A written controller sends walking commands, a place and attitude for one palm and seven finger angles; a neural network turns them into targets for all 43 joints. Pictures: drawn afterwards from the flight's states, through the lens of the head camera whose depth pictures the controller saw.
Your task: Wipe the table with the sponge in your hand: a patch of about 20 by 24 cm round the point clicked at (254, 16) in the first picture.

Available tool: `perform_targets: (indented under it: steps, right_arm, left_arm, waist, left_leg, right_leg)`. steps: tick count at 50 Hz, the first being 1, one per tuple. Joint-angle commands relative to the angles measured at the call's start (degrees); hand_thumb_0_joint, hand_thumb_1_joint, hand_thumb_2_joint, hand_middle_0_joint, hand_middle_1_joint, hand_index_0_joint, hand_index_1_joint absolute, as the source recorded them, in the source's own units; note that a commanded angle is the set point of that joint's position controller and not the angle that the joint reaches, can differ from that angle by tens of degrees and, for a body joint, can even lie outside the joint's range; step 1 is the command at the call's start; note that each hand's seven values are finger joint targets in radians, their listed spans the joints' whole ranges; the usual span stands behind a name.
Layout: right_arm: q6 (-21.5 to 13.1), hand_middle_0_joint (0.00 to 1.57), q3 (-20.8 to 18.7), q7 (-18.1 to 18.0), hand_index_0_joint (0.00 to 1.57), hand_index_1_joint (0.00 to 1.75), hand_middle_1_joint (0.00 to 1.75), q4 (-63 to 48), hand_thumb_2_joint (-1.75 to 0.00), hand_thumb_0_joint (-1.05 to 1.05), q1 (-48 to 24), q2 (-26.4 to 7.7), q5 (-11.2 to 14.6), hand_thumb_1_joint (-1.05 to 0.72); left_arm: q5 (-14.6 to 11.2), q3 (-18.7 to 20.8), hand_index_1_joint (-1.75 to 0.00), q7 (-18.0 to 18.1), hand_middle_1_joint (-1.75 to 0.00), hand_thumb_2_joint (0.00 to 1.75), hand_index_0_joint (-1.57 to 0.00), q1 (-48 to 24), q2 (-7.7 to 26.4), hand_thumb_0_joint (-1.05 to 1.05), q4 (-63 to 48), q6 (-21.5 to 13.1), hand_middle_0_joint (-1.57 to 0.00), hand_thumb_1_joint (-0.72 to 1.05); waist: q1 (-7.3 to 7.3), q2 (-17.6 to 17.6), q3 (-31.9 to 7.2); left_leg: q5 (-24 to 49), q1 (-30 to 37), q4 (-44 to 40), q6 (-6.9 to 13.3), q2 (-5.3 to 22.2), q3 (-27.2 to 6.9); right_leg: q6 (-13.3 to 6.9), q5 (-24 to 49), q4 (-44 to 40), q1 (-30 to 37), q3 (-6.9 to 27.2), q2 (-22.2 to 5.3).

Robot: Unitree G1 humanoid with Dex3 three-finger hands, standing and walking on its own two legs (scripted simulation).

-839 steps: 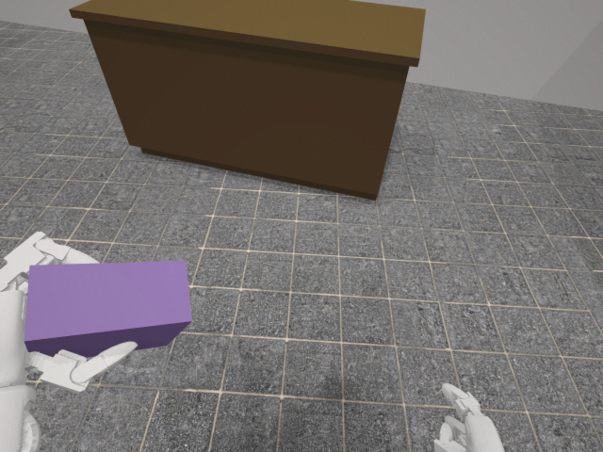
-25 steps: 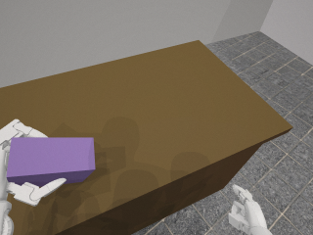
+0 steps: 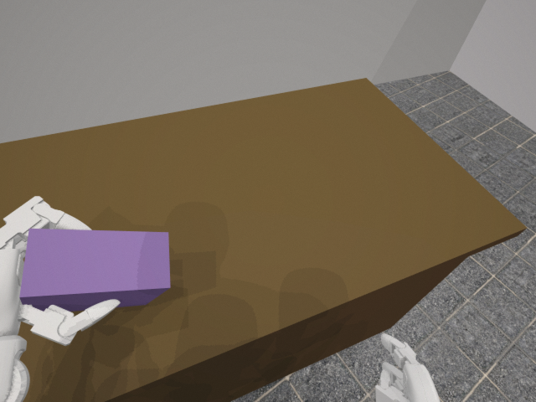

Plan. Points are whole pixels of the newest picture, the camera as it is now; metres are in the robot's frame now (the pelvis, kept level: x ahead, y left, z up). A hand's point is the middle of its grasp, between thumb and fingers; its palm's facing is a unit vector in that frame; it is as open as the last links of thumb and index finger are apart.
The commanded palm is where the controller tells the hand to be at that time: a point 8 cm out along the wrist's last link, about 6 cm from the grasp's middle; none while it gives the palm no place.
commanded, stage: come to a stop and stand still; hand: left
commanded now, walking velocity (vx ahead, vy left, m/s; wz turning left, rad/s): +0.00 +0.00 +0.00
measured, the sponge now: (119, 272) +0.23 +0.20 +0.12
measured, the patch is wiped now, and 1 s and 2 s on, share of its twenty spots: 0.00 0.00 0.00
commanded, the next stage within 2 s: look again from close up in 0.12 s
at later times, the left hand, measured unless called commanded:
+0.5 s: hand (124, 245) +0.24 +0.18 +0.17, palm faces +0.29 -0.85 -0.44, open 10.4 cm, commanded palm +0.17 +0.24 +0.17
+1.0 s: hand (72, 321) +0.16 +0.21 +0.15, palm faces +0.40 -0.85 -0.35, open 10.4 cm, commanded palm +0.11 +0.24 +0.17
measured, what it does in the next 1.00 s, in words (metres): shifts its weight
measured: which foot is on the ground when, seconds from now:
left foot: down 0.00-1.00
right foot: down 0.00-1.00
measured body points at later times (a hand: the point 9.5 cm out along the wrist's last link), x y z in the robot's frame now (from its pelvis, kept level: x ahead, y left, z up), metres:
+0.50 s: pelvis +0.01 -0.05 -0.01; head +0.05 -0.04 +0.44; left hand +0.22 +0.23 +0.19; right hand +0.18 -0.28 -0.08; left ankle +0.01 +0.05 -0.74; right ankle +0.02 -0.14 -0.74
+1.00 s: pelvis -0.04 -0.05 -0.01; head -0.02 -0.04 +0.44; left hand +0.14 +0.26 +0.17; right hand +0.15 -0.26 -0.08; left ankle +0.01 +0.05 -0.74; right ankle +0.01 -0.14 -0.74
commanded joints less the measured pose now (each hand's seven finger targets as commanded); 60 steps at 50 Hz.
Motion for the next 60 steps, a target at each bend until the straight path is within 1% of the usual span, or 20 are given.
perform_targets:
  steps: [1, 6, 10, 11, 12, 13, 14, 16, 19, 21, 25, 26, 27, 31, 37, 40, 43, 47, 52, 60]
  right_arm:
    - [-3.9, 0.20, -4.3, -0.4, 0.20, 0.30, 0.30, -8.6, -0.90, 0.00, -5.1, -8.8, 0.4, -0.90]
    - [-4.0, 0.20, -4.5, -0.1, 0.20, 0.30, 0.30, -8.2, -0.90, 0.00, -4.9, -8.8, 0.5, -0.90]
    - [-3.4, 0.20, -5.1, -0.1, 0.20, 0.30, 0.30, -8.2, -0.90, 0.00, -4.2, -9.3, 0.6, -0.90]
    - [-2.9, 0.20, 4.5, -4.2, 0.20, 0.30, 0.30, -14.1, -0.90, 0.00, 4.1, -13.1, 4.0, -0.90]
    - [-5.4, 0.20, -1.9, -3.1, 0.20, 0.30, 0.30, -10.3, -0.90, 0.00, 1.2, -6.6, 2.8, -0.90]
    - [-5.4, 0.20, -0.7, -0.8, 0.20, 0.30, 0.30, -8.2, -0.90, 0.00, -3.7, -7.7, 0.6, -0.90]
    - [-5.0, 0.20, -2.6, -0.3, 0.20, 0.30, 0.30, -8.3, -0.90, 0.00, -4.5, -11.7, 0.0, -0.90]
    - [-5.3, 0.20, -3.5, 1.3, 0.20, 0.30, 0.30, -8.7, -0.90, 0.00, -5.1, -11.4, -0.6, -0.90]
    - [-6.0, 0.20, -3.9, 3.7, 0.20, 0.30, 0.30, -10.0, -0.90, 0.00, -1.6, -11.7, 0.5, -0.90]
    - [-6.4, 0.20, -3.9, 4.5, 0.20, 0.30, 0.30, -9.0, -0.90, 0.00, -4.2, -11.0, 1.5, -0.90]
    - [-6.3, 0.20, -4.4, 3.0, 0.20, 0.30, 0.30, -8.4, -0.90, 0.00, -3.1, -11.4, 0.8, -0.90]
    - [-5.8, 0.20, -4.4, 2.4, 0.20, 0.30, 0.30, -8.6, -0.90, 0.00, -5.1, -12.1, 1.0, -0.90]
    - [-5.4, 0.20, -4.1, 1.8, 0.20, 0.30, 0.30, -7.8, -0.90, 0.00, -3.4, -11.2, 0.6, -0.90]
    - [-5.9, 0.20, -4.0, 1.1, 0.20, 0.30, 0.30, -8.7, -0.90, 0.00, -4.8, -11.3, 1.5, -0.90]
    - [-7.5, 0.20, -4.7, 2.2, 0.20, 0.30, 0.30, -7.9, -0.90, 0.00, -1.7, -11.6, 2.1, -0.90]
    - [-7.2, 0.20, -5.2, 2.2, 0.20, 0.30, 0.30, -7.6, -0.90, 0.00, -2.7, -11.2, 2.4, -0.90]
    - [-6.4, 0.20, -5.2, 1.4, 0.20, 0.30, 0.30, -7.7, -0.90, 0.00, -4.4, -10.7, 2.7, -0.90]
    - [-6.6, 0.20, -4.0, 0.9, 0.20, 0.30, 0.30, -7.6, -0.90, 0.00, -5.3, -9.9, 2.7, -0.90]
    - [-8.5, 0.20, -3.4, 1.2, 0.20, 0.30, 0.30, -7.5, -0.90, 0.00, -5.4, -10.0, 2.2, -0.90]
    - [-9.4, 0.20, -3.5, 1.2, 0.20, 0.30, 0.30, -7.4, -0.90, 0.00, -5.0, -10.0, 1.6, -0.90]
  left_arm:
    - [-0.5, 8.0, -1.60, 1.6, -1.60, 1.30, -1.20, -6.0, 11.1, 0.00, -16.3, -5.0, -1.20, 0.10]
    - [-0.7, 8.1, -1.60, 1.4, -1.60, 1.30, -1.20, -3.3, 10.3, 0.00, -14.2, -5.2, -1.20, 0.10]
    - [-1.5, 7.2, -1.60, 1.1, -1.60, 1.30, -1.20, -1.0, 8.7, 0.00, -11.6, -4.8, -1.20, 0.10]
    - [2.0, 23.5, -1.60, 1.6, -1.60, 1.30, -1.20, -55.2, 53.8, 0.00, -31.6, -13.5, -1.20, 0.10]
    - [3.9, 22.2, -1.60, 1.0, -1.60, 1.30, -1.20, -37.8, 26.1, 0.00, -5.5, -10.4, -1.20, 0.10]
    - [2.0, 16.9, -1.60, 1.1, -1.60, 1.30, -1.20, -30.6, 21.8, 0.00, -3.4, -9.1, -1.20, 0.10]
    - [1.1, 17.2, -1.60, 1.1, -1.60, 1.30, -1.20, -25.4, 23.3, 0.00, 1.6, -8.5, -1.20, 0.10]
    - [-0.9, 13.0, -1.60, -0.6, -1.60, 1.30, -1.20, -17.3, 18.3, 0.00, 0.2, -8.3, -1.20, 0.10]
    - [-3.2, 7.2, -1.60, -2.1, -1.60, 1.30, -1.20, -3.0, 12.5, 0.00, -8.0, -9.2, -1.20, 0.10]
    - [-4.1, 7.1, -1.60, -1.3, -1.60, 1.30, -1.20, 1.6, 10.6, 0.00, -9.4, -8.5, -1.20, 0.10]
    - [-4.8, 15.0, -1.60, 0.5, -1.60, 1.30, -1.20, -0.1, 18.5, 0.00, -11.3, -9.6, -1.20, 0.10]
    - [-4.6, 18.4, -1.60, 1.3, -1.60, 1.30, -1.20, -2.9, 22.8, 0.00, -13.6, -9.5, -1.20, 0.10]
    - [-5.0, 16.2, -1.60, 1.2, -1.60, 1.30, -1.20, -2.2, 19.5, 0.00, -11.0, -9.8, -1.20, 0.10]
    - [-5.7, 15.5, -1.60, 1.2, -1.60, 1.30, -1.20, -5.8, 20.7, 0.00, -13.9, -9.5, -1.20, 0.10]
    - [-6.1, 9.1, -1.60, 1.0, -1.60, 1.30, -1.20, -0.5, 13.4, 0.00, -12.2, -9.6, -1.20, 0.10]
    - [-6.5, 9.6, -1.60, 1.1, -1.60, 1.30, -1.20, -1.2, 13.7, 0.00, -8.8, -8.7, -1.20, 0.10]
    - [-6.8, 9.8, -1.60, 1.2, -1.60, 1.30, -1.20, -3.7, 13.6, 0.00, -5.9, -7.5, -1.20, 0.10]
    - [-6.4, 8.7, -1.60, 1.1, -1.60, 1.30, -1.20, -6.7, 13.8, 0.00, -7.4, -7.3, -1.20, 0.10]
    - [-5.1, 6.7, -1.60, 1.2, -1.60, 1.30, -1.20, -9.0, 13.7, 0.00, -13.2, -8.1, -1.20, 0.10]
    - [-4.8, 8.2, -1.60, 1.3, -1.60, 1.30, -1.20, -5.8, 13.9, 0.00, -10.8, -7.9, -1.20, 0.10]
  waist:
    - [-0.39, 9.0, -8.5]
    - [-0.43, 9.1, -9.0]
    - [-0.50, 5.3, -9.9]
    - [-4.72, 16.3, -8.7]
    - [-1.00, 2.4, -10.6]
    - [-1.15, -1.9, -6.7]
    - [-0.18, 1.0, -6.9]
    - [-0.39, 7.6, -12.9]
    - [0.29, 5.2, -12.1]
    - [0.54, 3.2, -15.8]
    - [0.17, -3.1, -15.8]
    - [-0.19, -0.4, -17.1]
    - [-0.48, -1.0, -15.7]
    - [-0.46, 8.5, -16.0]
    - [-0.11, 1.4, -15.7]
    - [-0.29, -4.0, -12.1]
    - [-0.55, -4.6, -8.4]
    - [-0.63, 1.6, -6.2]
    - [-0.68, 8.2, -8.1]
    - [-0.34, 6.6, -9.2]
  left_leg:
    - [2.1, -4.7, -8.6, -7.9, 12.5, -11.0]
    - [6.1, -2.7, -7.1, -8.5, 12.2, -10.4]
    - [10.8, -2.7, -4.3, -8.2, 11.6, -10.2]
    - [-1.2, -17.7, -5.9, -4.3, 10.2, -10.5]
    - [-11.3, -11.5, -3.3, -2.9, 14.4, -14.5]
    - [-9.1, -8.6, -6.8, -3.7, 12.2, -13.3]
    - [-7.5, -5.4, -4.3, -3.6, 10.8, -10.3]
    - [-0.5, -1.2, -0.2, -5.3, 8.5, -7.9]
    - [8.6, -4.5, 4.6, -4.0, 8.1, -6.9]
    - [14.7, -0.9, 5.2, -3.6, 8.4, -6.4]
    - [16.0, -4.1, 6.1, -4.1, 8.1, -7.2]
    - [15.1, -2.7, 5.7, -4.0, 8.1, -7.4]
    - [15.5, -4.0, 6.0, -3.8, 7.9, -7.5]
    - [15.1, -2.4, 7.4, -3.7, 7.8, -7.8]
    - [12.2, -3.2, 9.0, -3.4, 7.2, -7.0]
    - [6.8, -3.5, 7.6, -3.8, 7.1, -7.2]
    - [2.1, -2.2, 4.1, -3.6, 8.0, -9.1]
    - [-7.9, -4.1, -0.4, -2.6, 9.3, -11.6]
    - [-15.4, -7.3, -3.6, -2.0, 10.2, -13.7]
    - [-14.1, -8.7, -5.7, -3.4, 11.0, -14.8]
  right_leg:
    - [-2.4, 2.7, 2.3, 8.0, 1.3, -1.0]
    - [-2.7, 2.6, 1.9, 6.7, 1.0, -1.1]
    - [-3.2, 6.0, 0.4, 7.8, 1.2, -1.9]
    - [1.3, -6.2, 13.4, 13.8, 1.3, 4.3]
    - [0.1, -12.7, 12.0, -0.8, 0.8, -2.2]
    - [-0.9, -14.3, 8.1, -3.3, -0.1, -1.4]
    - [-1.8, -11.8, 5.4, -5.7, 1.9, -1.2]
    - [-3.9, -5.0, 4.3, -4.8, 6.1, -2.3]
    - [-4.8, 7.8, 3.2, -1.4, 8.2, -5.6]
    - [-4.4, 13.5, 4.8, 0.4, 8.7, -5.8]
    - [-3.8, 21.5, 5.1, 3.6, 8.6, -7.2]
    - [-3.9, 20.0, 5.9, 2.9, 9.6, -7.1]
    - [-3.7, 20.4, 5.2, 3.3, 8.0, -7.0]
    - [-4.5, 20.3, 5.2, 1.9, 10.5, -8.4]
    - [-4.6, 22.5, 5.6, 2.7, 11.0, -10.8]
    - [-4.0, 13.3, 3.4, -1.7, 10.2, -11.0]
    - [-3.0, 0.7, 0.7, -7.5, 8.5, -9.1]
    - [-2.7, -12.7, -1.8, -9.5, 7.9, -7.3]
    - [-2.7, -15.5, -0.3, -6.3, 6.3, -5.6]
    - [-2.2, -10.9, 2.0, -4.0, 3.8, -5.0]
